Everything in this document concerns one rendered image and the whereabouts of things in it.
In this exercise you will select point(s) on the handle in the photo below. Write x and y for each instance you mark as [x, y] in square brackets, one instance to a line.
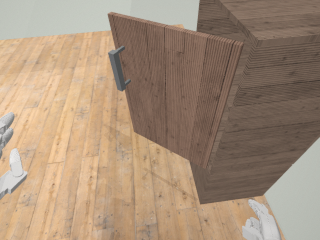
[117, 68]

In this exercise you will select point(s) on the robot right hand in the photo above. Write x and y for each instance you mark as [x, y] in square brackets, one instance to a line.
[264, 228]

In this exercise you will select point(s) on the cupboard door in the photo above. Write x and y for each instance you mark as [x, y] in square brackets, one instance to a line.
[180, 83]

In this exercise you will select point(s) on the robot left hand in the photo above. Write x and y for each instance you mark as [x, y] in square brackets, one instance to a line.
[16, 176]

